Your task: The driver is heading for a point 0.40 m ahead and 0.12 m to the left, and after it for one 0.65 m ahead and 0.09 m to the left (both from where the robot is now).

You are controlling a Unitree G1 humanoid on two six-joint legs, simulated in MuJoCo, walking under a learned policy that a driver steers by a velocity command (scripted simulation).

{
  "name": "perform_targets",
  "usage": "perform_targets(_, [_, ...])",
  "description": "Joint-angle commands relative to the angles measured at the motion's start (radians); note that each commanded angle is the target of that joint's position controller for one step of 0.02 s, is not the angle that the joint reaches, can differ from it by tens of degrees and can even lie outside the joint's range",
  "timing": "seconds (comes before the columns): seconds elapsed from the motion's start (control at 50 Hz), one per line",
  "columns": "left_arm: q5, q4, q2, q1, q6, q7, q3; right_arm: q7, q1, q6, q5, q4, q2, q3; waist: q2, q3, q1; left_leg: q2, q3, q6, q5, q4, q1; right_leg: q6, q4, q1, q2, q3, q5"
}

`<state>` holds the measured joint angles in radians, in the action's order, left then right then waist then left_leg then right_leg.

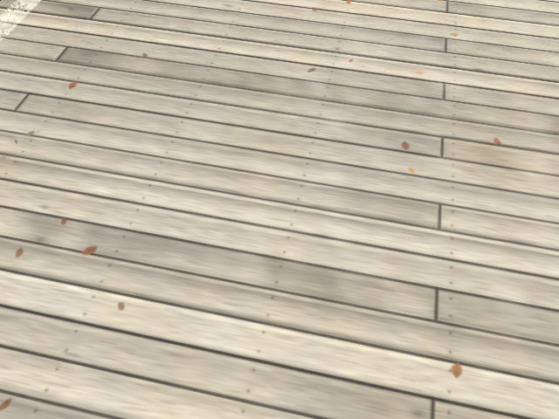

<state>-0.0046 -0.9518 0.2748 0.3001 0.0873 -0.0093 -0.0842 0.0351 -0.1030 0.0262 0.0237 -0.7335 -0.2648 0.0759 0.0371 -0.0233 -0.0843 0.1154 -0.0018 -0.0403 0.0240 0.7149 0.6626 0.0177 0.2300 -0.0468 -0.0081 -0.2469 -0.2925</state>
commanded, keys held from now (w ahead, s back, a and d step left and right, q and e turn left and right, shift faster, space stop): w+q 0.30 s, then q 0.50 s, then e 0.20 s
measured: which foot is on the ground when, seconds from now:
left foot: up 0.00-0.08, down 0.10-0.58, up 0.60-0.96, down 0.98-1.00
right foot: down 0.00-0.12, up 0.14-0.56, down 0.58-1.00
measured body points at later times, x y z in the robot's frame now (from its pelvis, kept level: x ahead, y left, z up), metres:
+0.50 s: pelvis +0.26 +0.05 +0.00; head +0.30 +0.08 +0.45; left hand +0.41 +0.35 -0.09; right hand +0.40 -0.22 -0.10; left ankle +0.18 +0.12 -0.74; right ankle +0.48 -0.04 -0.70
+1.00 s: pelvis +0.36 +0.07 +0.00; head +0.37 +0.10 +0.44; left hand +0.32 +0.37 -0.13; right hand +0.63 -0.07 -0.09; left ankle +0.30 +0.19 -0.74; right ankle +0.48 -0.01 -0.74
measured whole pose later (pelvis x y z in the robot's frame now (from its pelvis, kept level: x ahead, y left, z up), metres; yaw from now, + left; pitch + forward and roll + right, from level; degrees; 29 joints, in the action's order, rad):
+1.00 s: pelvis +0.36 +0.07 +0.00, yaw +30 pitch +0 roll -1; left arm 0.00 -0.81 0.28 0.16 0.01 0.02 -0.04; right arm -0.02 -0.19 -0.05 -0.02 -0.65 -0.27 0.05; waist -0.01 -0.04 -0.04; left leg 0.04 0.03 0.00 0.24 0.54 0.29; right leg 0.00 0.49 0.34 -0.04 -0.10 -0.17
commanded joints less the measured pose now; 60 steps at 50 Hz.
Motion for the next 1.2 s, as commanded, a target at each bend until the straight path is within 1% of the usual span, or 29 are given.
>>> perform_targets(0.02, [-0.016, 0.052, 0.193, -0.018, -0.009, -0.005, -0.041, 0.019, 0.103, 0.010, 0.000, 0.112, -0.054, 0.006, -0.096, -0.065, 0.020, -0.026, -0.051, -0.032, 0.080, -0.059, 0.012, -0.145, -0.015, -0.027, -0.301, 0.069, 0.488])
perform_targets(0.06, [-0.025, 0.060, 0.224, -0.037, -0.023, -0.008, -0.049, 0.021, 0.032, 0.005, -0.001, 0.112, -0.094, 0.027, -0.132, 0.002, 0.078, -0.097, -0.111, -0.072, 0.180, -0.069, -0.132, -0.124, 0.145, -0.048, -0.298, 0.034, 0.827])
perform_targets(0.1, [-0.022, 0.071, 0.205, -0.046, -0.033, -0.013, -0.040, 0.003, -0.273, -0.001, 0.004, 0.031, -0.199, 0.088, -0.082, 0.163, 0.235, -0.174, -0.102, -0.143, 0.109, -0.162, -0.587, -0.064, 0.572, 0.132, -0.232, -0.011, 0.833])
perform_targets(0.12, [0.023, 0.111, 0.092, -0.012, -0.021, -0.008, -0.006, -0.019, -0.342, -0.008, 0.008, 0.015, -0.309, 0.114, 0.149, 0.220, 0.199, 0.066, 0.299, -0.240, 0.122, -0.195, -0.876, -0.009, 0.929, 0.503, -0.131, -0.007, 0.142])
perform_targets(0.14, [0.009, 0.158, 0.057, 0.001, 0.023, 0.004, 0.017, -0.009, -0.315, 0.013, -0.003, 0.060, -0.334, 0.102, 0.217, 0.385, 0.148, 0.236, 0.839, -0.409, 0.303, -0.384, -1.052, 0.012, 1.156, 0.764, 0.034, 0.235, -0.330])
perform_targets(0.16, [-0.034, 0.182, 0.144, -0.128, 0.051, 0.016, -0.004, 0.002, -0.314, 0.028, -0.010, 0.055, -0.241, 0.074, 0.075, 0.318, 0.204, 0.217, 0.758, -0.346, 0.287, -0.437, -1.025, -0.010, 1.190, 0.877, -0.017, 0.332, -0.256])
perform_targets(0.18, [-0.042, 0.193, 0.141, -0.156, 0.065, 0.019, -0.001, 0.003, -0.278, 0.039, -0.009, 0.051, -0.202, 0.062, 0.059, 0.205, 0.180, 0.180, 0.601, -0.306, 0.221, -0.428, -0.905, -0.035, 1.127, 0.898, -0.057, 0.318, -0.165])
perform_targets(0.2, [-0.020, 0.174, 0.133, -0.146, 0.067, 0.009, -0.002, 0.001, -0.200, 0.042, -0.006, 0.065, -0.172, 0.052, -0.024, 0.142, 0.130, 0.131, 0.486, -0.269, 0.135, -0.427, -0.751, -0.036, 1.041, 0.828, -0.101, 0.322, -0.091])
perform_targets(0.24, [0.001, 0.162, 0.148, -0.113, 0.042, 0.007, -0.016, -0.007, -0.116, 0.042, -0.021, 0.094, -0.128, 0.035, 0.004, 0.094, 0.068, 0.077, 0.375, -0.244, -0.001, -0.464, -0.556, -0.024, 0.928, 0.694, -0.137, 0.329, -0.020])
perform_targets(0.32, [0.022, 0.200, 0.103, -0.180, 0.011, 0.002, -0.009, -0.034, -0.155, 0.050, -0.015, 0.086, -0.173, 0.045, -0.004, 0.051, 0.068, 0.037, 0.283, -0.249, -0.185, -0.491, -0.455, 0.034, 0.735, 0.683, -0.100, 0.300, 0.113])
perform_targets(0.4, [0.021, 0.244, 0.063, -0.297, 0.014, 0.010, 0.009, -0.056, -0.198, 0.024, -0.009, 0.073, -0.184, 0.052, 0.045, 0.050, 0.107, -0.043, 0.187, -0.166, -0.332, -0.406, -0.402, 0.041, 0.437, 0.576, -0.010, 0.271, 0.331])
perform_targets(0.46, [0.007, 0.273, 0.079, -0.346, 0.009, 0.022, 0.007, -0.064, -0.233, 0.004, -0.003, 0.061, -0.182, 0.053, 0.074, 0.063, 0.127, -0.028, 0.257, -0.135, -0.248, -0.352, -0.434, 0.031, 0.338, 0.531, 0.033, 0.288, 0.375])
perform_targets(0.54, [0.014, 0.272, 0.136, -0.279, 0.023, 0.027, -0.014, -0.079, -0.185, -0.012, -0.004, 0.090, -0.160, 0.049, 0.103, 0.088, 0.082, -0.017, 0.389, -0.106, -0.196, -0.192, -0.529, -0.010, 0.226, 0.463, 0.033, 0.325, 0.289])
perform_targets(0.56, [0.025, 0.263, 0.148, -0.223, 0.031, 0.023, -0.020, -0.079, -0.154, -0.012, -0.002, 0.107, -0.141, 0.042, 0.087, 0.118, 0.046, -0.069, 0.372, -0.073, -0.171, -0.098, -0.512, -0.035, 0.151, 0.355, 0.006, 0.316, 0.412])
perform_targets(0.58, [0.047, 0.265, 0.205, -0.140, 0.033, 0.015, -0.030, -0.077, -0.153, -0.008, -0.018, 0.139, -0.086, 0.024, -0.024, 0.243, 0.027, -0.141, 0.304, -0.025, 0.034, 0.134, -0.398, -0.102, 0.208, 0.109, -0.168, 0.447, 0.730])
perform_targets(0.6, [0.063, 0.268, 0.220, -0.109, 0.017, 0.011, -0.026, -0.074, -0.383, -0.008, -0.020, 0.119, -0.033, 0.010, -0.283, 0.374, 0.121, -0.280, 0.222, 0.040, 0.771, 0.419, -0.146, -0.292, 0.263, -0.187, -0.435, 0.740, 1.093])
perform_targets(0.62, [0.022, 0.261, 0.198, -0.104, -0.002, 0.016, -0.029, -0.067, -0.459, -0.013, -0.005, 0.103, -0.152, 0.026, -0.304, 0.433, 0.129, -0.197, 0.210, 0.068, 0.716, 0.567, -0.055, -0.349, 0.218, -0.185, -0.498, 0.902, 0.784])
perform_targets(0.64, [0.014, 0.293, 0.124, -0.151, -0.016, 0.011, -0.010, -0.071, -0.343, -0.032, 0.004, 0.099, -0.216, 0.047, -0.195, 0.314, 0.088, -0.155, 0.181, 0.099, 0.620, 0.624, -0.005, -0.305, 0.182, -0.092, -0.412, 0.768, 0.580])
perform_targets(0.66, [0.019, 0.298, 0.093, -0.192, -0.033, 0.005, 0.003, -0.078, -0.258, -0.053, 0.002, 0.113, -0.227, 0.052, -0.133, 0.230, 0.080, -0.129, 0.140, 0.114, 0.547, 0.610, 0.007, -0.261, 0.153, 0.020, -0.350, 0.646, 0.439])
perform_targets(0.72, [0.034, 0.294, 0.119, -0.261, -0.057, -0.007, 0.001, -0.080, -0.227, -0.091, 0.001, 0.137, -0.160, 0.044, -0.169, 0.093, 0.112, -0.091, 0.073, 0.119, 0.440, 0.520, -0.114, -0.232, 0.046, 0.305, -0.235, 0.439, 0.269])
perform_targets(0.86, [0.017, 0.262, 0.154, -0.240, -0.070, -0.007, -0.011, -0.066, -0.156, -0.074, -0.022, 0.167, -0.092, 0.009, -0.167, 0.157, 0.081, -0.068, 0.029, 0.090, 0.368, 0.169, -0.270, -0.278, 0.028, 0.278, -0.265, 0.336, 0.317])
perform_targets(0.94, [-0.008, 0.229, 0.105, -0.248, -0.074, 0.025, 0.019, -0.049, -0.215, -0.065, -0.035, 0.111, -0.063, -0.001, -0.159, 0.130, 0.124, -0.106, -0.011, 0.045, 0.187, -0.232, -0.515, -0.214, 0.077, 0.361, -0.212, 0.325, 0.112])
perform_targets(0.96, [-0.013, 0.207, 0.075, -0.204, -0.070, 0.034, 0.032, -0.048, -0.213, -0.064, -0.042, 0.109, -0.083, 0.002, -0.147, 0.120, 0.124, -0.101, 0.009, 0.022, 0.136, -0.330, -0.613, -0.149, 0.102, 0.417, -0.179, 0.315, 0.060])
perform_targets(0.98, [0.007, 0.204, 0.043, -0.168, -0.062, 0.048, 0.047, -0.056, -0.217, -0.064, -0.052, 0.123, -0.156, 0.013, -0.045, 0.135, 0.099, 0.048, 0.173, -0.021, 0.047, -0.362, -0.688, -0.063, 0.201, 0.479, -0.119, 0.275, -0.024])
perform_targets(1.0, [0.018, 0.207, 0.013, -0.114, -0.055, 0.052, 0.053, -0.062, -0.122, -0.067, -0.065, 0.139, -0.199, 0.015, 0.149, 0.114, 0.018, 0.168, 0.255, -0.106, 0.136, -0.378, -0.522, 0.002, 0.238, 0.446, -0.048, 0.195, -0.096])
perform_targets(1.02, [0.015, 0.205, 0.089, -0.166, -0.061, 0.043, 0.037, -0.059, -0.065, -0.060, -0.067, 0.149, -0.163, 0.011, 0.154, 0.072, 0.054, 0.132, 0.218, -0.121, 0.311, -0.415, -0.380, 0.021, 0.296, 0.356, -0.040, 0.212, -0.059])
perform_targets(1.08, [0.004, 0.202, 0.144, -0.179, -0.079, 0.020, 0.011, -0.065, -0.055, -0.037, -0.052, 0.138, -0.188, 0.025, 0.196, -0.010, 0.080, 0.102, 0.168, -0.079, 0.325, -0.410, -0.401, 0.014, 0.413, 0.461, -0.005, 0.194, -0.001])
perform_targets(1.16, [-0.015, 0.230, 0.110, -0.160, -0.096, 0.027, 0.001, -0.086, -0.090, -0.025, -0.035, 0.135, -0.164, 0.027, 0.142, 0.038, 0.105, 0.241, 0.206, -0.187, -0.237, -0.323, -0.529, 0.003, 0.703, 0.599, -0.045, 0.240, -0.270])
perform_targets(1.2, [-0.017, 0.237, 0.089, -0.153, -0.106, 0.033, 0.005, -0.088, -0.056, -0.030, -0.027, 0.137, -0.168, 0.033, 0.098, 0.065, 0.101, 0.234, 0.165, -0.185, -0.320, -0.293, -0.559, 0.009, 0.673, 0.586, -0.054, 0.225, -0.241])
